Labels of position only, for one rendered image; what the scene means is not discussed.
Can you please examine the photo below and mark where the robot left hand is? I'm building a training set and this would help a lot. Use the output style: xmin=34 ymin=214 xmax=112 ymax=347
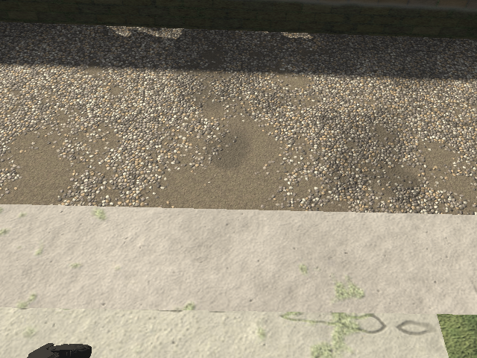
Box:
xmin=27 ymin=343 xmax=92 ymax=358

